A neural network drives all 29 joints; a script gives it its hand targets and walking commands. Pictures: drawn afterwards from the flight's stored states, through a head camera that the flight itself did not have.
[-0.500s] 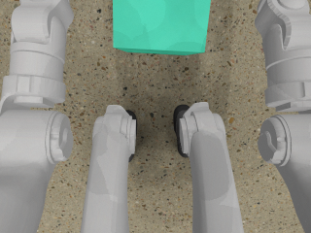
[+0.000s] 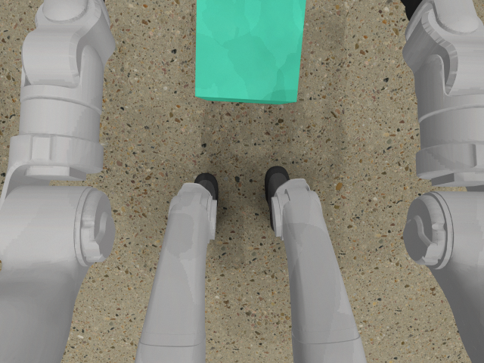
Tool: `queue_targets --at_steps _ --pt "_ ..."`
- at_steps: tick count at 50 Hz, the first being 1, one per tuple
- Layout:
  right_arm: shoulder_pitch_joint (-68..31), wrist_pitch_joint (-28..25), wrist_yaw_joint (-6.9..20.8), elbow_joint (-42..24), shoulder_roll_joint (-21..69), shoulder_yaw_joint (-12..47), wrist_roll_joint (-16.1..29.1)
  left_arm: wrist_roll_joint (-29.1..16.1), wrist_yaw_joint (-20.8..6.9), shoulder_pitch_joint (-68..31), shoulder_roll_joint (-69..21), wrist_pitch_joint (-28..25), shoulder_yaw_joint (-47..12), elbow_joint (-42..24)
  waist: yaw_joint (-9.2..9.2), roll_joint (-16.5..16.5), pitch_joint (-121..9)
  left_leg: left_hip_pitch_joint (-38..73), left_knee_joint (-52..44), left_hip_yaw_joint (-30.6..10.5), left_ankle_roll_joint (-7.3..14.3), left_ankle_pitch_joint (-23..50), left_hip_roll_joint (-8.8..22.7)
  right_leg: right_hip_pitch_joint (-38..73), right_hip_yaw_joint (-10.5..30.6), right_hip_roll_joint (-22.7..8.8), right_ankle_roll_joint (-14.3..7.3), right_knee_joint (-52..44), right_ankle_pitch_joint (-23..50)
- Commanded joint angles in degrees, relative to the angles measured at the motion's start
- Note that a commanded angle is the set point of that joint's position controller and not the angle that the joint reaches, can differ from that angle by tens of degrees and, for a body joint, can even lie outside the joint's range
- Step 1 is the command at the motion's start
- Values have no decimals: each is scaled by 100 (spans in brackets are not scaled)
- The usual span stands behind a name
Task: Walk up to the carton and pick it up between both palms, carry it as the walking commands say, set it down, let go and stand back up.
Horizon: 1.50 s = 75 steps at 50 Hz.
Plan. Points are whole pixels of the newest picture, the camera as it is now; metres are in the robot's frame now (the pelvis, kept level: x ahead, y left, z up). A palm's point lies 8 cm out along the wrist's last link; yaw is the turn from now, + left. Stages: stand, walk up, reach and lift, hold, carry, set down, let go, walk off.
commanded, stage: set down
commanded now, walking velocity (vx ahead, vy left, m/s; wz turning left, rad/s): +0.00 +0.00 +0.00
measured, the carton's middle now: (247, 50) +0.54 -0.02 -0.49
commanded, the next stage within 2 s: let go in 0.22 s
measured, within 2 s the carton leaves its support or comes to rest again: neither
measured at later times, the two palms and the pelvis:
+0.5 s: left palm out of the picture +0.52 +0.17 -0.06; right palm (482, 1) +0.50 -0.21 -0.06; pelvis +0.06 -0.01 +0.08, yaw +0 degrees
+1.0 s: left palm out of the picture +0.36 +0.21 +0.05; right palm out of the picture +0.35 -0.22 +0.05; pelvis +0.12 +0.00 +0.15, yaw +0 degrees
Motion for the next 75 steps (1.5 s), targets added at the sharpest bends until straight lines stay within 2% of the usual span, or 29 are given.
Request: queue_targets --at_steps 1,5,7,9,10,14,15,16,18,22,23,24,25,27,29,31,35,37,39,41,42,45,48,52,59,63,65,69,75 --pt "-1909 -312 12 -968 -875 -208 -101 79 -36 -1888 761 -323 146 -875 -58 -41 -12084 3869 -1028 269 -43 2138 -138 4188 -384 84 97 -914 2241" --pt "-1921 -457 62 -780 -793 -298 -213 283 -78 -2032 699 -466 209 -822 -50 97 -11780 4076 -1464 259 -78 2146 -99 4408 -353 71 96 -1374 2338" --pt "-1776 -555 93 -256 -705 -380 -417 441 -109 -1871 558 -529 292 -210 -118 63 -11076 3997 -1641 206 -90 2033 -57 4149 -411 57 110 -1549 2159" --pt "-1805 -742 146 -240 -541 -383 -497 554 -180 -1814 419 -718 371 -97 -70 10 -10792 3785 -1736 212 -86 2215 -39 4208 -376 41 115 -1640 2439" --pt "-1661 -819 169 9 -413 -403 -585 671 -210 -1715 355 -816 460 86 -24 71 -10469 3649 -1778 233 -109 2294 -48 4074 -354 29 126 -1700 2521" --pt "-943 -1071 236 469 -20 -627 -1077 1072 -316 -970 20 -1076 723 587 -91 5 -9465 3277 -2031 237 -165 2341 6 3750 -356 10 168 -1924 2604" --pt "-705 -1118 261 515 -28 -765 -1230 1207 -319 -748 -72 -1120 814 577 -112 83 -9312 3257 -2117 254 -186 2325 18 3709 -327 8 152 -2015 2594" --pt "-592 -1171 289 399 -98 -894 -1376 1289 -298 -573 -90 -1144 887 523 -145 48 -9296 3278 -2218 238 -191 2230 41 3711 -312 12 144 -2107 2503" --pt "-110 -1191 375 346 -12 -925 -1563 1512 -253 -53 -207 -1149 1009 419 11 115 -9179 3418 -2406 269 -200 2339 43 3772 -291 10 154 -2242 2537" --pt "855 -1253 460 -525 118 -678 -1702 1526 -273 1079 -332 -1195 795 -496 -23 -104 -9742 3744 -2617 343 -189 2913 19 4914 -155 -33 181 -2473 3486" --pt "1117 -1246 470 -726 190 -573 -1683 1486 -288 1296 -323 -1209 699 -801 -51 -164 -9812 3899 -2687 305 -172 3030 26 5115 -142 -31 187 -2496 3635" --pt "1441 -1237 483 -1020 238 -467 -1662 1529 -294 1698 -260 -1216 657 -1039 22 -123 -9857 4093 -2751 289 -159 3202 20 5284 -95 -54 181 -2561 3826" --pt "1920 -1242 498 -1303 329 -310 -1582 1461 -314 2103 -330 -1252 527 -1422 -15 -177 -10054 4275 -2800 246 -137 3410 23 5652 -40 -63 162 -2610 4143" --pt "2463 -1230 525 -1530 359 -191 -1433 1394 -372 2481 -288 -1291 426 -1758 -6 -199 -9950 4342 -2900 228 -113 3600 5 5897 43 -106 160 -2715 4512" --pt "2979 -1277 565 -1771 417 -105 -1284 1406 -443 3034 -288 -1371 369 -1978 121 -112 -9776 4483 -3054 185 -107 3923 -2 6057 134 -131 150 -2849 4852" --pt "3425 -1370 624 -1849 400 -84 -1190 1381 -507 3481 -336 -1473 332 -1964 160 -50 -9551 4630 -3181 140 -127 4217 19 6110 182 -159 145 -2998 5081" --pt "4420 -1631 730 -1795 480 -15 -1154 1268 -637 4554 -524 -1709 128 -1625 137 -135 -8881 4700 -3463 123 -152 4233 82 6320 166 -216 143 -3268 5211" --pt "5040 -1740 772 -1536 552 32 -1153 1233 -694 5120 -586 -1829 13 -1432 174 -104 -8282 4704 -3685 119 -167 4038 120 6332 155 -259 140 -3435 5030" --pt "5496 -1854 780 -1453 570 44 -1187 1194 -735 5547 -616 -1937 -46 -1302 138 -281 -7778 4802 -3906 112 -141 3852 151 6404 136 -266 157 -3650 4866" --pt "5908 -1937 797 -1362 608 115 -1144 1177 -763 5955 -644 -2021 -92 -1216 161 -178 -7381 4986 -4053 81 -117 3894 173 6450 121 -269 140 -3804 4720" --pt "6363 -1970 814 -1343 667 166 -1127 1202 -764 6379 -676 -2065 -135 -1268 156 -116 -7267 5324 -4143 67 -116 3947 193 6573 82 -248 140 -3907 4633" --pt "6779 -2053 832 -1403 619 229 -1114 1211 -797 6786 -556 -2136 -106 -1358 147 -73 -6498 5702 -4429 59 -56 3724 199 6610 39 -244 130 -4262 4092" --pt "7582 -2129 856 -1687 564 270 -1130 1185 -826 7536 -608 -2194 -200 -1733 81 74 -5973 6610 -4754 18 -29 3630 213 6810 -45 -182 91 -4628 3423" --pt "7917 -2150 927 -1922 523 446 -1062 1069 -915 7891 -589 -2188 -302 -2013 97 89 -4879 6954 -5081 44 -41 2762 228 6902 -133 -175 50 -4967 2399" --pt "8258 -2022 980 -2421 294 479 -1050 891 -1029 8452 -337 -2068 -418 -2424 78 103 -3884 7386 -5401 32 -95 2384 246 7453 -215 -106 5 -5202 1938" --pt "8312 -1760 1048 -2335 326 595 -1018 849 -1080 8632 -320 -1817 -514 -2412 82 155 -3261 7297 -5573 35 -123 1762 305 7600 -267 -135 -23 -5241 1507" --pt "8278 -1631 1067 -2271 325 579 -1047 810 -1103 8593 -324 -1678 -540 -2355 41 38 -2990 7260 -5629 87 -109 1425 313 7637 -281 -147 -14 -5282 1269" --pt "8243 -1441 1077 -2152 285 553 -1101 867 -1099 8589 -311 -1500 -555 -2250 52 82 -2686 7235 -5689 84 -81 1341 360 7774 -313 -129 8 -5263 1214" --pt "8309 -1400 1018 -2143 302 540 -1097 1006 -1052 8667 -269 -1448 -461 -2159 91 32 -2923 7558 -5470 39 -58 2367 287 7927 -258 -129 53 -5276 1976"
